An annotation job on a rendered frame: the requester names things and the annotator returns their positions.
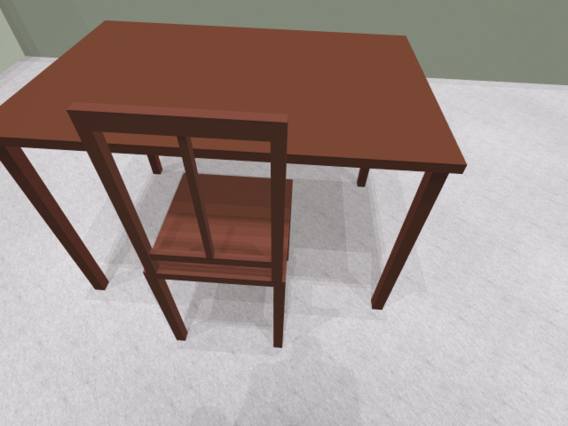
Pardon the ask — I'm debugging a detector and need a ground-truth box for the chair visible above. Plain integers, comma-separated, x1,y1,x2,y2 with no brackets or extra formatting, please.
67,102,293,348

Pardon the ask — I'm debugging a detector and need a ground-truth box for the table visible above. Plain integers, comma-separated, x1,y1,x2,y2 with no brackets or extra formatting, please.
0,20,467,310

